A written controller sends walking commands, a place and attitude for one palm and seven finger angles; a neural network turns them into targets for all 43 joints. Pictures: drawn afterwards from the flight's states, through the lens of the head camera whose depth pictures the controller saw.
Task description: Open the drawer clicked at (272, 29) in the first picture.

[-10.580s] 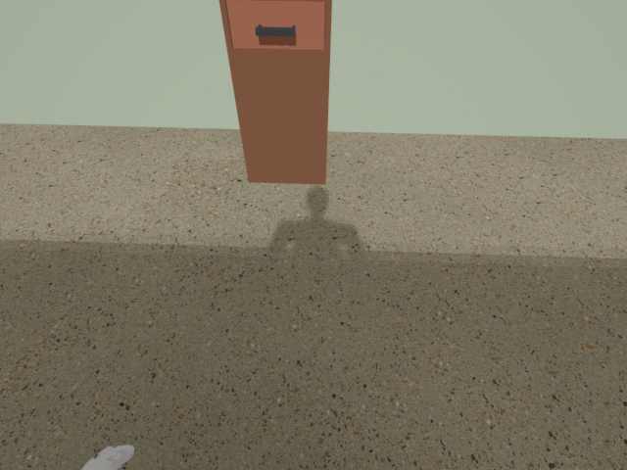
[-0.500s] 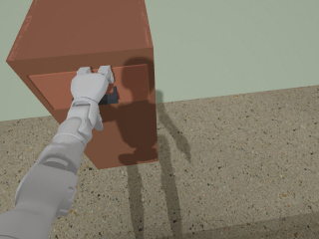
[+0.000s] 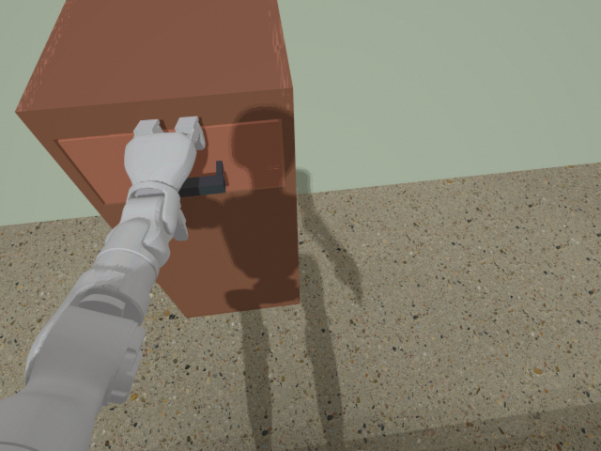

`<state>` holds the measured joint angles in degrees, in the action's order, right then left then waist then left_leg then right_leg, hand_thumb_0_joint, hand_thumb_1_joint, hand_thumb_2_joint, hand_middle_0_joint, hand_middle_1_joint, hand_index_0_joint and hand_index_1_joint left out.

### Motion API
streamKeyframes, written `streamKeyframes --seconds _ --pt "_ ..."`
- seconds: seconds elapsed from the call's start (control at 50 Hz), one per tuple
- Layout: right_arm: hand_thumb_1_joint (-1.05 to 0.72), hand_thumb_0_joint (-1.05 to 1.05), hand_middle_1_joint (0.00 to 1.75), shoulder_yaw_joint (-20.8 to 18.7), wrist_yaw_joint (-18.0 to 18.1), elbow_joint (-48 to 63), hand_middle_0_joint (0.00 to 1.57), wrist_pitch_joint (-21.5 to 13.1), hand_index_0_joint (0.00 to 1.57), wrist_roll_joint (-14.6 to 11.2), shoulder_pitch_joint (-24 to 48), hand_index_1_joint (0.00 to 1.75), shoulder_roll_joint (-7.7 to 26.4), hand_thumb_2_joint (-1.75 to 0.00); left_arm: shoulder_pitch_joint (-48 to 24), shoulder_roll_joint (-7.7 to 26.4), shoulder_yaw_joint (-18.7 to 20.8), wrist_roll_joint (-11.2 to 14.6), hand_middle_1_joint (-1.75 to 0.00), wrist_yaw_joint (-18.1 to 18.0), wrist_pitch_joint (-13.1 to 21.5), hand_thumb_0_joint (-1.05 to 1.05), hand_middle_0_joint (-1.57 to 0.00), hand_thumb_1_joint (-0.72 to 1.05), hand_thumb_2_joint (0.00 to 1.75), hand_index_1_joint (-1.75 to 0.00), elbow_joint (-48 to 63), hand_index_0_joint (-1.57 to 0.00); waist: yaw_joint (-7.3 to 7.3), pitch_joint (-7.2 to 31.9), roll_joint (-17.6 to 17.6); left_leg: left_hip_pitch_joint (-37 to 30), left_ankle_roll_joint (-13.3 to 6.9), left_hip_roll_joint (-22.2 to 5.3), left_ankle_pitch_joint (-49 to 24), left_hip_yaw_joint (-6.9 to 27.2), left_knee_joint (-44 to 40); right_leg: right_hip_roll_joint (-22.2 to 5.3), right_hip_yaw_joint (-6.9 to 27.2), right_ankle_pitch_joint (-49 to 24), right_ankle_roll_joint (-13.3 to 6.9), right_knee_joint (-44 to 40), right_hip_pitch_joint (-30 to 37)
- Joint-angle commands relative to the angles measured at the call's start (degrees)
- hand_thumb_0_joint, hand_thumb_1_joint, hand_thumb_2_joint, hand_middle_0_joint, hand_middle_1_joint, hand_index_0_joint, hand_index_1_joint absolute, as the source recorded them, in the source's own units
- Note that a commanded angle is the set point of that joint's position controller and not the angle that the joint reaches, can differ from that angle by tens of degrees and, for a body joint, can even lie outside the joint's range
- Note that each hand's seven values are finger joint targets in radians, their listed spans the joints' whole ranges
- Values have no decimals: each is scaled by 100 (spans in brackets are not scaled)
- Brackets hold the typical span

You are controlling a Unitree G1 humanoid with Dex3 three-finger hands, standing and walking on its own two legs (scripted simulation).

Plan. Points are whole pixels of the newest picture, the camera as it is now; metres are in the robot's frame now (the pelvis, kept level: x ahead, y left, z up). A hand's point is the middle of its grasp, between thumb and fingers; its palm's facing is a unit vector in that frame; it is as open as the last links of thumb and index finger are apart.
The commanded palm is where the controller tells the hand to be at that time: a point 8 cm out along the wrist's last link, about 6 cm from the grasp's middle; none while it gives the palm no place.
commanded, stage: move the hooked fingers above the handle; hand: left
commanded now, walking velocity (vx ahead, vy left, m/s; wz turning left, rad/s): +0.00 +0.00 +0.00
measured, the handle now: (183, 178) +0.55 +0.18 -0.01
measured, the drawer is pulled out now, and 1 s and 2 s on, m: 0.00 0.00 0.00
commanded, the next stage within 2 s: none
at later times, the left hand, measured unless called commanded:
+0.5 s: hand (159, 180) +0.49 +0.19 +0.05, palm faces +0.05 +0.02 -1.00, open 13.8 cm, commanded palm +0.46 +0.19 +0.10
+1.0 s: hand (170, 173) +0.50 +0.17 +0.06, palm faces +0.01 +0.03 -1.00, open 13.6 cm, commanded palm +0.47 +0.18 +0.10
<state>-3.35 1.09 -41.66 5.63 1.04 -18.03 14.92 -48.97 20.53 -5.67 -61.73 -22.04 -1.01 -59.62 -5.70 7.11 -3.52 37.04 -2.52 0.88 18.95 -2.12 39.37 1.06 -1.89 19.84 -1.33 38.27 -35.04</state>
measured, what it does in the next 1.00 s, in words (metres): stands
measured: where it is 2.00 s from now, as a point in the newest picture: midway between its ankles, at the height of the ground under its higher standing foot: outside the picture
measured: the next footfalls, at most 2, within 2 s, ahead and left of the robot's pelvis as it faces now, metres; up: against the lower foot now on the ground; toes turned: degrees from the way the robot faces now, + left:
none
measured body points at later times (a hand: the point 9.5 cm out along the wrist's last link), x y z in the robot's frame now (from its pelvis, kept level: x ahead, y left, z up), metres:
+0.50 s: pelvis +0.00 -0.01 +0.00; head +0.09 -0.03 +0.44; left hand +0.48 +0.18 +0.11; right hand +0.04 -0.27 -0.14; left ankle -0.01 +0.09 -0.72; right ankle -0.02 -0.11 -0.72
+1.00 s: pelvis +0.00 +0.00 +0.00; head +0.09 -0.03 +0.44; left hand +0.49 +0.17 +0.11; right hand +0.04 -0.27 -0.15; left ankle -0.01 +0.09 -0.72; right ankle -0.02 -0.11 -0.72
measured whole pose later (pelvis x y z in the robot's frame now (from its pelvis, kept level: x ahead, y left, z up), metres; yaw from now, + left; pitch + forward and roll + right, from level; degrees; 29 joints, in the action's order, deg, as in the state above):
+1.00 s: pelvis +0.00 +0.00 +0.00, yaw -1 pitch +17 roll +0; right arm -2.0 1.6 -41.4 8.3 -0.2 -15.4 14.1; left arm -52.8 20.5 -5.4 -60.1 -21.5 -12.2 -64.1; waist -5.9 7.0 -4.7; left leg 37.0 -2.3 0.4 18.3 -3.4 38.0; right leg 1.6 -0.5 19.1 -1.4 37.7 -35.9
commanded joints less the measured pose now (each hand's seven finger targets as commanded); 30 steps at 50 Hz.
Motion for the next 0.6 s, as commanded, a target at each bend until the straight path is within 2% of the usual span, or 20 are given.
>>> streamKeyframes --seconds 0.0,0.02,0.04,0.06,0.08,0.1,0.12,0.14,0.18,0.22,0.24,0.28,0.32,0.34,0.38,0.44,0.48,0.5,0.54,0.58 --pt "-90 0 30 -190 -51 346 20 -26 20 -27 -479 30 777 -90 -2787 1407 411 -29 -120 -421 -762 0 -30 -50 30 -120 481 -30 -81 2368 139 -1456 36 70 -2311 122 -209 205 63 -2109 -79 -312 860" --pt "-90 0 30 -206 -47 351 20 0 20 -41 -533 30 799 -90 -2810 1529 454 -10 -120 -344 -874 0 -30 -50 30 -120 441 -30 -89 2547 206 -1483 27 64 -2364 95 -198 183 101 -2294 -47 -304 1043" --pt "-90 0 30 -213 -34 386 20 29 20 -61 -522 30 800 -90 -2732 1480 381 32 -120 -213 -956 0 -30 -50 30 -120 388 -30 -84 2645 241 -1541 21 66 -2409 78 -212 180 119 -2412 -28 -333 1166" --pt "-90 0 30 -217 -20 415 20 49 20 -84 -521 30 802 -90 -2686 1383 282 96 -120 -55 -985 0 -30 -50 30 -120 405 -30 -95 2698 323 -1584 7 63 -2476 59 -217 168 144 -2571 -8 -362 1296" --pt "-90 0 30 -232 -5 457 20 60 20 -105 -526 30 798 -90 -2688 1096 34 159 -120 128 -957 0 -30 -50 30 -120 467 -30 -159 2673 382 -1677 -6 52 -2499 70 -232 163 141 -2607 8 -410 1293" --pt "-90 0 30 -258 4 473 20 60 20 -107 -531 30 782 -90 -2801 723 -239 260 -120 316 -865 0 -30 -50 30 -120 580 -30 -278 2653 417 -1824 -34 42 -2592 81 -206 158 156 -2708 21 -468 1250" --pt "-90 0 30 -282 26 457 20 37 20 -107 -590 30 801 -90 -2750 736 -249 309 -120 465 -730 0 -30 -50 30 -120 673 -30 -296 2540 426 -1888 -49 19 -2563 98 -208 152 158 -2664 37 -502 1189" --pt "-90 0 30 -283 51 463 20 27 20 -99 -606 30 828 -90 -2633 910 -109 312 -120 580 -555 0 -30 -50 30 -120 831 -30 -247 2593 460 -1964 -61 16 -2600 133 -200 154 177 -2680 37 -499 1217" --pt "-90 0 30 -272 97 504 20 16 20 -78 -600 30 794 -90 -2547 881 -114 315 -120 706 -193 0 -30 -50 30 -120 1158 -30 -209 2464 354 -2011 -68 26 -2606 179 -216 154 182 -2617 16 -504 1157" --pt "-90 0 30 -275 114 473 20 -19 20 -52 -632 30 752 -90 -2652 962 -35 249 -120 627 157 0 -30 -50 30 -120 1475 -30 -200 2310 175 -2063 -59 15 -2630 223 -186 157 189 -2487 -9 -491 945" --pt "-90 0 30 -266 112 465 20 -22 20 -42 -652 30 741 -90 -2516 1174 188 161 -120 514 272 0 -30 -50 30 -120 1514 -30 -83 2276 91 -2007 -34 14 -2681 247 -194 163 166 -2426 -46 -430 920" --pt "-90 0 30 -222 97 459 20 -23 20 -25 -602 30 718 -90 -2519 1428 439 20 -120 184 311 0 -30 -50 30 -120 1508 -30 -26 2092 40 -1783 -1 22 -2621 264 -195 182 134 -2301 -85 -346 799" --pt "-90 0 30 -213 64 474 20 -21 20 7 -532 30 697 -90 -2435 1857 882 -76 -120 -180 190 0 -30 -50 30 -120 1489 -30 132 2292 16 -1577 7 53 -2667 198 -166 175 128 -2394 -105 -238 1002" --pt "-90 0 30 -184 48 495 20 -3 20 9 -453 30 683 -90 -2330 1913 933 -112 -120 -318 35 0 -30 -50 30 -120 1396 -30 189 2314 -73 -1477 27 70 -2663 163 -170 175 113 -2432 -117 -190 1063" --pt "-90 0 30 -157 20 505 20 26 20 -5 -329 30 678 -90 -2188 1897 893 -112 -120 -495 -373 0 -30 -50 30 -120 1093 -30 192 2298 119 -1219 23 103 -2457 46 -194 162 118 -2507 -86 -221 1252" --pt "-90 0 30 -176 10 451 20 67 20 -71 -356 30 746 -90 -2346 1708 582 -50 -120 -379 -936 0 -30 -50 30 -120 610 -30 28 2365 377 -1177 13 102 -2285 -18 -258 147 137 -2574 -18 -329 1404" --pt "-90 0 30 -232 22 449 20 91 20 -115 -433 30 778 -90 -2473 1402 291 94 -120 -62 -1063 0 -30 -50 30 -120 628 -30 -70 2624 462 -1517 -14 74 -2399 -26 -277 143 167 -2721 20 -428 1510" --pt "-90 0 30 -263 37 501 20 99 20 -134 -424 30 776 -90 -2501 1173 120 224 -120 157 -999 0 -30 -50 30 -120 790 -30 -127 2814 451 -1740 -32 72 -2559 -18 -265 138 194 -2870 30 -480 1607" --pt "-90 0 30 -310 70 475 20 70 20 -128 -498 30 788 -90 -2564 589 -376 416 -120 578 -746 0 -30 -50 30 -120 1050 -30 -292 2685 455 -2108 -67 36 -2695 66 -250 138 181 -2896 61 -563 1395" --pt "-90 0 30 -314 121 453 20 28 20 -99 -511 30 803 -90 -2598 396 -581 468 -120 877 -323 0 -30 -50 30 -120 1395 -30 -362 2449 407 -2276 -82 23 -2644 159 -238 145 180 -2684 59 -608 1133"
